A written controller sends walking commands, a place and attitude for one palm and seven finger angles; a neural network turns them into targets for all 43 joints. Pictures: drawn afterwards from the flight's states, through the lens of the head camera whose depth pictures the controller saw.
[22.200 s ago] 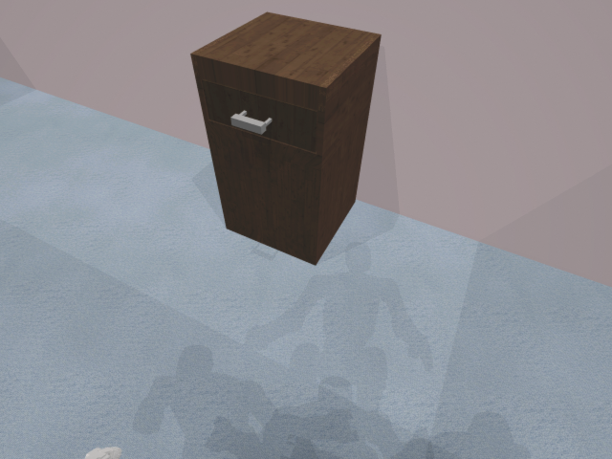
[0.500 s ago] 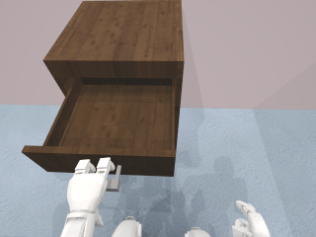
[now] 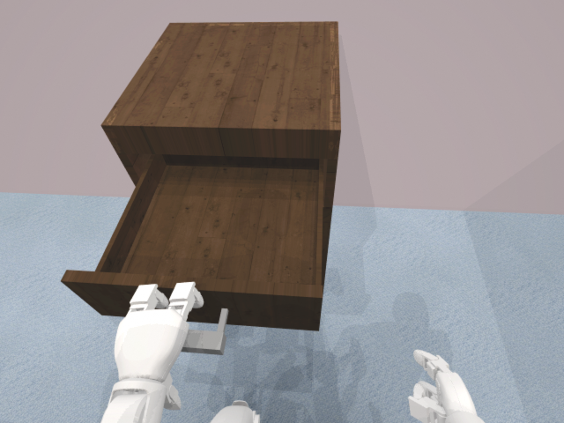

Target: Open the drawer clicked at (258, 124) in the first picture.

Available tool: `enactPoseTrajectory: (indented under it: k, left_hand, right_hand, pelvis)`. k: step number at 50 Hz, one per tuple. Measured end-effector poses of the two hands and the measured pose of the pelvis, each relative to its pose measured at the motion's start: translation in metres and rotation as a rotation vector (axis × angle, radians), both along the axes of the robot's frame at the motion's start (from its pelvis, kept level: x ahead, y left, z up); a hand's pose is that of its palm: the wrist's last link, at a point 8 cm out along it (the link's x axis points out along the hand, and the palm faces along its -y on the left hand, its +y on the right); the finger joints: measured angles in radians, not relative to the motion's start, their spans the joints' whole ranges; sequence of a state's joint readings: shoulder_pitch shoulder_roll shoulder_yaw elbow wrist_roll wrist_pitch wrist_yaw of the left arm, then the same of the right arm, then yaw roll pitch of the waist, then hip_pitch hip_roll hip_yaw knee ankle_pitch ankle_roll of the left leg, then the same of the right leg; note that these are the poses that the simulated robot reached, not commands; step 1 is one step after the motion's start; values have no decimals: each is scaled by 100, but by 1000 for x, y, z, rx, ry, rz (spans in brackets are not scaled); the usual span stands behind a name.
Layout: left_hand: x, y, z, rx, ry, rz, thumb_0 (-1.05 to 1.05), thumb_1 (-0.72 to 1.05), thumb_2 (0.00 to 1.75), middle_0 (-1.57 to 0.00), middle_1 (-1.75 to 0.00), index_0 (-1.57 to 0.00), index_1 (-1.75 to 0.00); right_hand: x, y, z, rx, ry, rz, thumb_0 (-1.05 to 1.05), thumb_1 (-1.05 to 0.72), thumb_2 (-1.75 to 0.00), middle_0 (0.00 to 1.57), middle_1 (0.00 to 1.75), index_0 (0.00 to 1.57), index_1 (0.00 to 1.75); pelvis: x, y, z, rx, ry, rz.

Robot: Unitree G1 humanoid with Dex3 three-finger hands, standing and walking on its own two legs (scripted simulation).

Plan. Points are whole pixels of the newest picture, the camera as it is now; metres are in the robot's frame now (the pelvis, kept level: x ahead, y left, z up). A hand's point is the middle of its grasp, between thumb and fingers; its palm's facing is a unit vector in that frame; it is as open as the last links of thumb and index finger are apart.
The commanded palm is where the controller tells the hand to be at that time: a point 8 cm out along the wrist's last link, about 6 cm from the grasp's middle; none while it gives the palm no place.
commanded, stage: lift the hand off the handle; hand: left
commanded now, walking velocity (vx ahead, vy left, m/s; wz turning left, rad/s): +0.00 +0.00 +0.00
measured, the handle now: (193, 326) +0.27 +0.18 -0.07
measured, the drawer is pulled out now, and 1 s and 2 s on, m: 0.29 0.29 0.29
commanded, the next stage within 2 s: draw the hand back to the body in 1.36 s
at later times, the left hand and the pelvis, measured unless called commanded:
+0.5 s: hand (170, 334) +0.23 +0.17 +0.02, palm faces +0.02 -0.12 -0.99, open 13.8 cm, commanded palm +0.21 +0.18 +0.08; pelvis +0.00 -0.01 +0.02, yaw +0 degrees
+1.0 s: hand (160, 322) +0.24 +0.18 +0.06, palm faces +0.03 -0.14 -0.99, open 13.8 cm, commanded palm +0.21 +0.18 +0.12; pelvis +0.01 -0.01 +0.03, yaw +0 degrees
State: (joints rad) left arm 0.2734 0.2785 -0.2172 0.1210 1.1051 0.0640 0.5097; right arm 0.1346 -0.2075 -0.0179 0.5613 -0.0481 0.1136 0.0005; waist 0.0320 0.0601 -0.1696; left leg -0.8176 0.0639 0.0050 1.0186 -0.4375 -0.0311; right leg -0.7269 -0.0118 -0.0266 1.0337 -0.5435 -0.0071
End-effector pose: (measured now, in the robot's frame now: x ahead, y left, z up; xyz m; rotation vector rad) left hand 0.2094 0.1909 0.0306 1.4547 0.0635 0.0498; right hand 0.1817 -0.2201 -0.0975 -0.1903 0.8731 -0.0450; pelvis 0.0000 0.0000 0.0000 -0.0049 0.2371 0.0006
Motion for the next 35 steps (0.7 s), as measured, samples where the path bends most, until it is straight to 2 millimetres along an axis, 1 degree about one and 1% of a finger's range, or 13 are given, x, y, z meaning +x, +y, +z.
enactPoseTrajectory:
  k: [10, 23, 35]
  left_hand:
    - [-3, -3, 19, -8, -29, 9, 0, -49, 30, -32, -120, -34, -121]
    - [1, -11, 39, -10, -32, 0, 0, -49, 30, -32, -120, -32, -120]
    - [3, -5, 57, -11, -16, 26, 0, -49, 30, -32, -120, -32, -120]
  right_hand:
    - [2, -1, 6, 18, -3, 2, 1, -90, -90, 20, 30, 20, 30]
    - [6, -4, 19, 41, -32, 4, 1, -90, -90, 20, 30, 20, 30]
    - [13, -11, 28, 36, -44, 6, 1, -90, -90, 20, 30, 20, 30]
  pelvis:
    - [3, -1, 6, 5, -23, -3]
    - [4, -7, 16, 13, -59, -6]
    - [8, -13, 25, 20, -85, -2]
